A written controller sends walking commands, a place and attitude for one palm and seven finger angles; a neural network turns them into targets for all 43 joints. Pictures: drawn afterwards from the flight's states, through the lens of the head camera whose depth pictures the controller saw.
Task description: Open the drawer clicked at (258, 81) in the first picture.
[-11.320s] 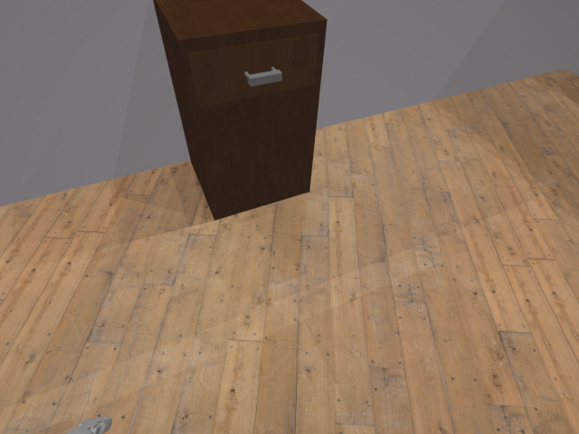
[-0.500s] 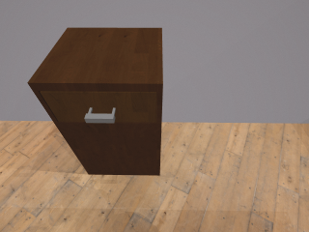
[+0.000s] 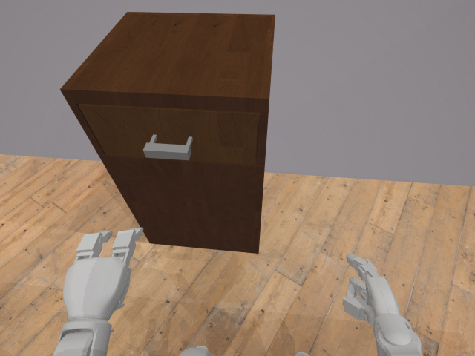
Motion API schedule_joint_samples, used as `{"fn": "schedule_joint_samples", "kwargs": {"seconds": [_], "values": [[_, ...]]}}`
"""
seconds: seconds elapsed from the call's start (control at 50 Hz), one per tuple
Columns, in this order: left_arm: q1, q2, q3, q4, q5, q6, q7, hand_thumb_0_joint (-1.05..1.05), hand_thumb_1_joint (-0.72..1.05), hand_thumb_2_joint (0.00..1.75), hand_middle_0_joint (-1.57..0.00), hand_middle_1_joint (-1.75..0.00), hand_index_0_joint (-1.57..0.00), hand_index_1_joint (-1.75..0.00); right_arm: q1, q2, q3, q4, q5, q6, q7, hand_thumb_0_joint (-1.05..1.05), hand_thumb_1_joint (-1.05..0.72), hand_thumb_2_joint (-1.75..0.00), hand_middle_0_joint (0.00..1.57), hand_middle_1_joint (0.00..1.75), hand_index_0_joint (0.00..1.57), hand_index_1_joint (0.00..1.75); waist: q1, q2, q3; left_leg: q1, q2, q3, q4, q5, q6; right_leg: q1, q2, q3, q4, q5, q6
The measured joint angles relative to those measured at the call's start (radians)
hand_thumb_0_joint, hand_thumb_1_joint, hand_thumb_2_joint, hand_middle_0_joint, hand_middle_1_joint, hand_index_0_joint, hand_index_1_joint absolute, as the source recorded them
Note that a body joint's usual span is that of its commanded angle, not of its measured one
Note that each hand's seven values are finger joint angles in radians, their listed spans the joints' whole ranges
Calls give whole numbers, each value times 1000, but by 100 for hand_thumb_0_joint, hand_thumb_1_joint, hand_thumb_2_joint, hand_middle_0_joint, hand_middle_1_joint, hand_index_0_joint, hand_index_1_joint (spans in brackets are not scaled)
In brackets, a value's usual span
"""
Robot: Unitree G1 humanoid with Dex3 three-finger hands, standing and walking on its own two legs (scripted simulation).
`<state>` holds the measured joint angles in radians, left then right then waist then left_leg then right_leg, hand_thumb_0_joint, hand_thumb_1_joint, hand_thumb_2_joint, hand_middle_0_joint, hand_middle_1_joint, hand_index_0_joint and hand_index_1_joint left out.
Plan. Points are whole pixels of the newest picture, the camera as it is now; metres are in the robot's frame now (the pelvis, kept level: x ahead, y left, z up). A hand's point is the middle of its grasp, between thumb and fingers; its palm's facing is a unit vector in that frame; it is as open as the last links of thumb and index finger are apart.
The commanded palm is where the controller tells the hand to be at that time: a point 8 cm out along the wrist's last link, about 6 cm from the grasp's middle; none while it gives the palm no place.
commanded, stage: raise the hand with hooked fingers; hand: left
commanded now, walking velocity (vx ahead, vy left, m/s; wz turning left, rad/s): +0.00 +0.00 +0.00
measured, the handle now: (169, 145) +0.58 +0.27 -0.04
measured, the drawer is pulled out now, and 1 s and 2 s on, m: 0.00 0.00 0.00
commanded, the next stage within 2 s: move the hooked fingers above the handle in 1.32 s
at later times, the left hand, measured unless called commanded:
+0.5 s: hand (111, 226) +0.28 +0.25 +0.07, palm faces +0.08 -0.07 -0.99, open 12.4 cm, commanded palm +0.25 +0.25 +0.13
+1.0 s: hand (104, 176) +0.33 +0.26 +0.14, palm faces +0.05 -0.05 -1.00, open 13.8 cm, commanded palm +0.30 +0.26 +0.18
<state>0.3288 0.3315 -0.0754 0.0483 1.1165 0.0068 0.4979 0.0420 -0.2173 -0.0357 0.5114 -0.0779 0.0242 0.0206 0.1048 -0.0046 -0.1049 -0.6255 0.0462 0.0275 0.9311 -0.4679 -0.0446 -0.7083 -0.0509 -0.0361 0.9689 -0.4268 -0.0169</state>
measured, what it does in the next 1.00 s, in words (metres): rises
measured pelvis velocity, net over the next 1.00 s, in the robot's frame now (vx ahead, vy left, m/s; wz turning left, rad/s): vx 0.02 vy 0.02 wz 0.01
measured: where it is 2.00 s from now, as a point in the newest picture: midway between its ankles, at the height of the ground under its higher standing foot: outside the picture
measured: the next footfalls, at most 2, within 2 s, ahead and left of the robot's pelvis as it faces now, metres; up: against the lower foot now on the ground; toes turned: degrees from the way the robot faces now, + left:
none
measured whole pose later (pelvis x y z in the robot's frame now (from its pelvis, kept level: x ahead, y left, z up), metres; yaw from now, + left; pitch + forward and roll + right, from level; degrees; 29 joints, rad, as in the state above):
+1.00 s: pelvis +0.02 +0.02 +0.05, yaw +0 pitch +1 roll +1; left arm -0.12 0.45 -0.08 0.12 0.97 0.05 0.09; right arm 0.13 -0.23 0.00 0.63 0.00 0.06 -0.03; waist 0.09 0.07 -0.01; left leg -0.23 0.02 0.03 0.50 -0.29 -0.02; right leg -0.30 -0.06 -0.05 0.54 -0.26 0.01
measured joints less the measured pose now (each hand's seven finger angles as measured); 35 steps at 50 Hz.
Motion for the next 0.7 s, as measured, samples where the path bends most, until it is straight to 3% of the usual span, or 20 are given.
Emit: {"fn": "schedule_joint_samples", "kwargs": {"seconds": [0.12, 0.22, 0.34, 0.46, 0.58, 0.7], "values": [[-91, 5, -6, 1, -65, 89, -114, 0, 27, 63, -27, -70, -26, -70, 61, 46, 56, 53, 21, 22, -25, 1, -91, -90, 20, 30, 20, 30, -27, 42, 33, 99, -1, -2, -92, 34, 6, 104, 3, -6, -98, 36, 4], [-106, 22, -2, 2, -79, 53, -192, 0, 16, 59, -27, -77, -27, -77, 124, 36, 62, 83, 23, 23, -33, 1, -90, -90, 21, 30, 21, 30, -42, 50, 53, 170, -3, 12, -185, 71, 13, 169, 5, 3, -185, 73, 10], [-90, 35, 22, -25, -79, -11, -167, 0, 2, 53, -29, -86, -28, -86, 160, -9, 14, 102, 20, 12, -32, 1, -90, -90, 21, 30, 21, 30, -47, 52, 62, 196, -9, 22, -221, 82, 20, 194, 1, 12, -222, 86, 19], [-148, 40, 18, -12, -82, 26, -148, 0, -12, 47, -30, -95, -29, -95, 138, -45, -22, 112, 32, 11, -32, 2, -91, -90, 20, 30, 20, 30, -42, 55, 63, 216, -18, 22, -237, 85, 27, 215, -7, 12, -237, 89, 25], [-222, 45, -4, -8, -98, 73, -211, 0, -25, 41, -31, -104, -30, -104, 94, -41, -15, 103, 48, 14, -37, 1, -91, -90, 20, 30, 20, 30, -34, 59, 64, 274, -23, 24, -287, 103, 29, 270, -9, 12, -281, 103, 28], [-287, 62, -19, 1, -104, 84, -286, 0, -38, 35, -31, -113, -31, -113, 65, -18, 14, 88, 58, 21, -41, 1, -91, -90, 20, 30, 20, 30, -19, 60, 71, 335, -23, 20, -348, 129, 27, 332, -8, 6, -336, 123, 27]]}}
